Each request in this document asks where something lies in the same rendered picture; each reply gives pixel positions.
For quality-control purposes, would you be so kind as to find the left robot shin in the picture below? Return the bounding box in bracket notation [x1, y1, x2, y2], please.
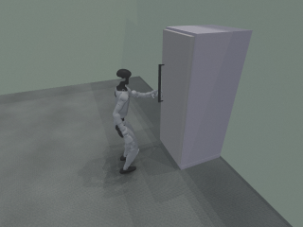
[123, 144, 131, 157]

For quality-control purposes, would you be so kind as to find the right robot upper arm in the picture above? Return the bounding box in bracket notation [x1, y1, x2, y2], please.
[113, 92, 129, 118]

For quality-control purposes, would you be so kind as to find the left robot forearm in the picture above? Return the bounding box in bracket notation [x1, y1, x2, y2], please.
[137, 92, 152, 98]

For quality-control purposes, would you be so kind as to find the right robot hand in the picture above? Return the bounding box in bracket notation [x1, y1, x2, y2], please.
[124, 135, 136, 149]

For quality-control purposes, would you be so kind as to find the handle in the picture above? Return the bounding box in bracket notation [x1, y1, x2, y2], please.
[158, 64, 165, 103]

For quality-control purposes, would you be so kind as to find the robot head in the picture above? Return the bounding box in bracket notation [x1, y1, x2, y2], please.
[116, 69, 132, 92]

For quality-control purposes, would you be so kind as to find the left robot hand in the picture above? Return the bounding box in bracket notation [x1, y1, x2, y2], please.
[151, 89, 163, 98]

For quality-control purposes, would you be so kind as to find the left robot upper arm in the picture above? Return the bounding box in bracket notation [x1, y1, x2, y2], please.
[125, 85, 138, 97]

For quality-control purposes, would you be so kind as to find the right robot forearm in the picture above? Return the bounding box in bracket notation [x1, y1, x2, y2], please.
[114, 113, 129, 137]

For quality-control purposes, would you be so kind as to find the fridge door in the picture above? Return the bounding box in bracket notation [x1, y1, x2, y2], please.
[160, 29, 195, 165]

